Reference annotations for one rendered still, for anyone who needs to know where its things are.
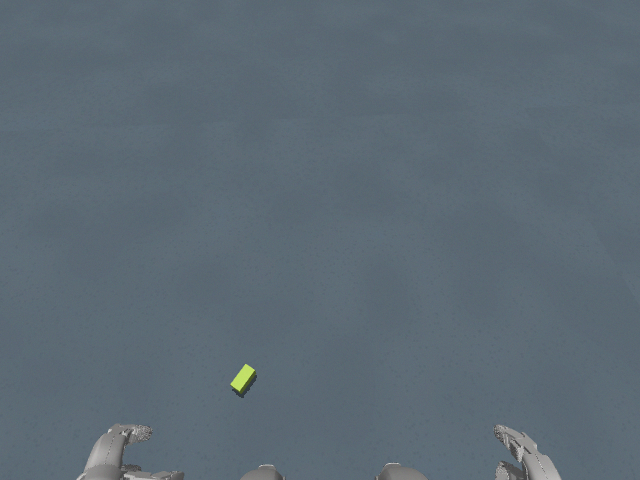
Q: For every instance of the small box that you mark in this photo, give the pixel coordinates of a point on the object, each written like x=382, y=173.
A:
x=243, y=378

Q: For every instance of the right robot hand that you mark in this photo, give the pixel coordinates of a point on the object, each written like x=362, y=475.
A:
x=535, y=466

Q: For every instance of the left robot hand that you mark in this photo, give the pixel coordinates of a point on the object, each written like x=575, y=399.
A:
x=110, y=447

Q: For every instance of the left robot arm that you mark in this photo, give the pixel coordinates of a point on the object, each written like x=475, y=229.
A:
x=102, y=472

